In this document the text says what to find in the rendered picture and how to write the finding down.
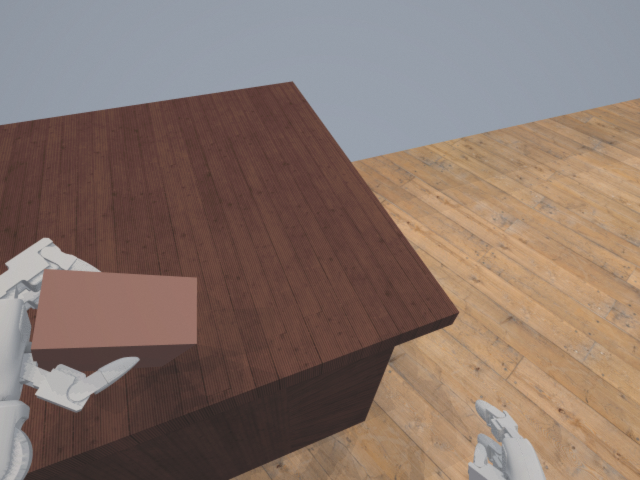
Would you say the right robot hand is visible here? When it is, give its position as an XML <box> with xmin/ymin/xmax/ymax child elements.
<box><xmin>468</xmin><ymin>400</ymin><xmax>546</xmax><ymax>480</ymax></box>

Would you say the robot left forearm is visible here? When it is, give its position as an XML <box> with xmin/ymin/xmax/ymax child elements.
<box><xmin>0</xmin><ymin>400</ymin><xmax>33</xmax><ymax>480</ymax></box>

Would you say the table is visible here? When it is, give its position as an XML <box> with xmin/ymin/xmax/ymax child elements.
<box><xmin>0</xmin><ymin>81</ymin><xmax>459</xmax><ymax>480</ymax></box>

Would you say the sponge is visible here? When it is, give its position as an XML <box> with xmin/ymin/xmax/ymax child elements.
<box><xmin>31</xmin><ymin>269</ymin><xmax>197</xmax><ymax>372</ymax></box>

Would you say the left robot hand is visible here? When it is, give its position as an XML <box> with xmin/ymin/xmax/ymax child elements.
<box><xmin>0</xmin><ymin>238</ymin><xmax>140</xmax><ymax>413</ymax></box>

